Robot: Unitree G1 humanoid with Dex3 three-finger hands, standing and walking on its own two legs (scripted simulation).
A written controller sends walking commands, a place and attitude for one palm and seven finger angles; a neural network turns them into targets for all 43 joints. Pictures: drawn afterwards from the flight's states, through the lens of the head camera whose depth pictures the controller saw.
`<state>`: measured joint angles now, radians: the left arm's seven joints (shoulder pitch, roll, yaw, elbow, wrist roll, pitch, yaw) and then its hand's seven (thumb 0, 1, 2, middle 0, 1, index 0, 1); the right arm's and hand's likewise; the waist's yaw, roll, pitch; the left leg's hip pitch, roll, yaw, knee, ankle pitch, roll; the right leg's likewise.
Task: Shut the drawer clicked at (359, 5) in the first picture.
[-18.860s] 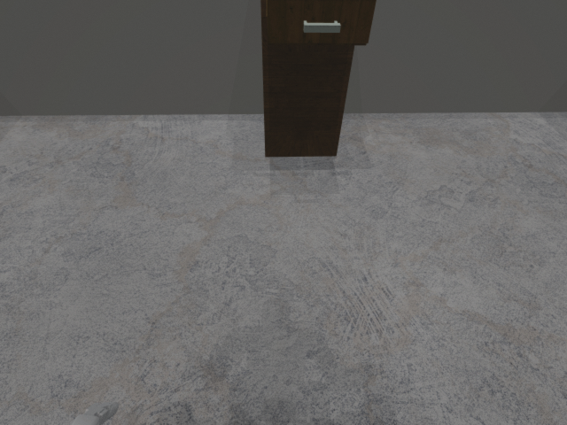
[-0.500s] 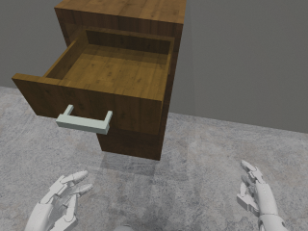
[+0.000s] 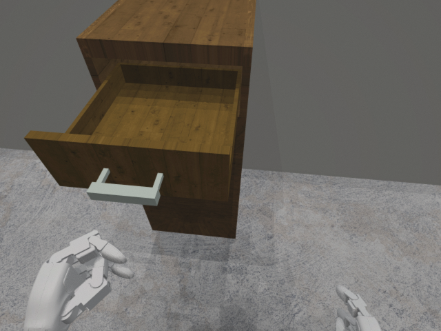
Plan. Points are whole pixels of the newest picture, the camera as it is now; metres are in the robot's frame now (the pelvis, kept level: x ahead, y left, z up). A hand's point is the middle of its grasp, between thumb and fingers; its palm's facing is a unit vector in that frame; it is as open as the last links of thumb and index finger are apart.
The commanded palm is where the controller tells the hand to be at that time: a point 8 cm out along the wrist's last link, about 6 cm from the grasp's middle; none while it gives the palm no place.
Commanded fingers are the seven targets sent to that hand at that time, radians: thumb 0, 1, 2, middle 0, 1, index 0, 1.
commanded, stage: raise the hand and make a fist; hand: left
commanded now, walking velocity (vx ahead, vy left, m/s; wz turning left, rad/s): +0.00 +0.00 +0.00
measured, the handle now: (128, 184) +0.35 +0.19 +0.09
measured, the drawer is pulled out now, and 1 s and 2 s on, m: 0.29 0.29 0.29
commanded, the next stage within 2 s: bring the fist close to the handle in 0.98 s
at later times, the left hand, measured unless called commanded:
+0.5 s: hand (102, 268) +0.17 +0.15 +0.17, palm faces -0.04 -0.99 -0.12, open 3.2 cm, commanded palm +0.13 +0.21 +0.18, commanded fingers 0.00 0.90 0.90 -1.40 -1.60 -1.40 -1.60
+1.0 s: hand (88, 257) +0.17 +0.16 +0.19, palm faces +0.05 -0.99 -0.15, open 3.3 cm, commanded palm +0.13 +0.21 +0.19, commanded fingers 0.00 0.90 0.90 -1.40 -1.60 -1.40 -1.60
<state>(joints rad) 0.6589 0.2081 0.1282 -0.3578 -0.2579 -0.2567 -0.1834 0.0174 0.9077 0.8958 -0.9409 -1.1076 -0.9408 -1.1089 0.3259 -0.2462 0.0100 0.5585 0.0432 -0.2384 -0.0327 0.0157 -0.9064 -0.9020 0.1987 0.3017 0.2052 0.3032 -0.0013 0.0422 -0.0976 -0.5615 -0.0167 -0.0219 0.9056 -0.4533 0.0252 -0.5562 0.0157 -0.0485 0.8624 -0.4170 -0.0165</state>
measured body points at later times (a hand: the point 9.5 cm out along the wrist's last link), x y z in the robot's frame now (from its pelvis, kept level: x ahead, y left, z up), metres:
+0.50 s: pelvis +0.01 +0.00 +0.02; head -0.02 -0.02 +0.47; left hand +0.17 +0.21 +0.17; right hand +0.22 -0.20 -0.02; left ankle +0.00 +0.10 -0.69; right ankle +0.01 -0.11 -0.69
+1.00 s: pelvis +0.01 -0.03 +0.03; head -0.03 -0.06 +0.48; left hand +0.17 +0.22 +0.19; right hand +0.21 -0.25 -0.02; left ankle +0.00 +0.10 -0.69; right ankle +0.01 -0.11 -0.69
